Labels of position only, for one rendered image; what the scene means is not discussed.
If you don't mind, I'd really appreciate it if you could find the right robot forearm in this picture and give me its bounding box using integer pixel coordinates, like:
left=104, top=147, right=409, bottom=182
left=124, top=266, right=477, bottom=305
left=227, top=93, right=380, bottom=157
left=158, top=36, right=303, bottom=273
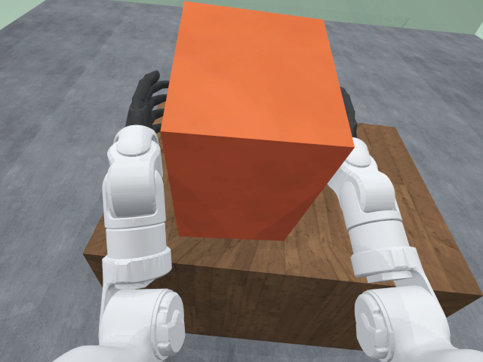
left=328, top=137, right=451, bottom=341

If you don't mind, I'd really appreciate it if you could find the pedestal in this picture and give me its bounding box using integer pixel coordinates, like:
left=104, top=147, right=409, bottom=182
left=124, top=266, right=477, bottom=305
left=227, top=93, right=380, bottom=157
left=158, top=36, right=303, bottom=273
left=83, top=102, right=483, bottom=351

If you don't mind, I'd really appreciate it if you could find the left robot upper arm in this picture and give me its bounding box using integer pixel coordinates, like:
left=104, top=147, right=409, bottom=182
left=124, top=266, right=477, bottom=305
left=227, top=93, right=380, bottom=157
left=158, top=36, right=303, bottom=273
left=52, top=289, right=185, bottom=362

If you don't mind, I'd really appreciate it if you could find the robot left hand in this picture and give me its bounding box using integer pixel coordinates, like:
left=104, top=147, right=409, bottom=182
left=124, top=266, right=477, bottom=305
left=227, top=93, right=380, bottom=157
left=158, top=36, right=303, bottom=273
left=125, top=70, right=169, bottom=133

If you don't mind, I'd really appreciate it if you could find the carton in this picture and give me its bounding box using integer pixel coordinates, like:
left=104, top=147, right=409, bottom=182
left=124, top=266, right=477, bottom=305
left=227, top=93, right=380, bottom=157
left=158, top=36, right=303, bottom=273
left=160, top=1, right=355, bottom=241

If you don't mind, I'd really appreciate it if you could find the left robot forearm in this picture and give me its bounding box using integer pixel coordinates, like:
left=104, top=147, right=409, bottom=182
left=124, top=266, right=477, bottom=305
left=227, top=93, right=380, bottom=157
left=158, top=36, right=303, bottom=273
left=99, top=125, right=172, bottom=344

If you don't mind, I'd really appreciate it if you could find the robot right hand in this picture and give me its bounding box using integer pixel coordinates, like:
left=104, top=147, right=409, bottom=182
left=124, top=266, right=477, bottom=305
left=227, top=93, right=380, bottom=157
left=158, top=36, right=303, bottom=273
left=340, top=87, right=358, bottom=138

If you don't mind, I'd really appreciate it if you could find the right robot upper arm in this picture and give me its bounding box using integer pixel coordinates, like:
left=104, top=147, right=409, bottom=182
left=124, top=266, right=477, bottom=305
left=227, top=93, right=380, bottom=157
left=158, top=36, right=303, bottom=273
left=355, top=285, right=483, bottom=362

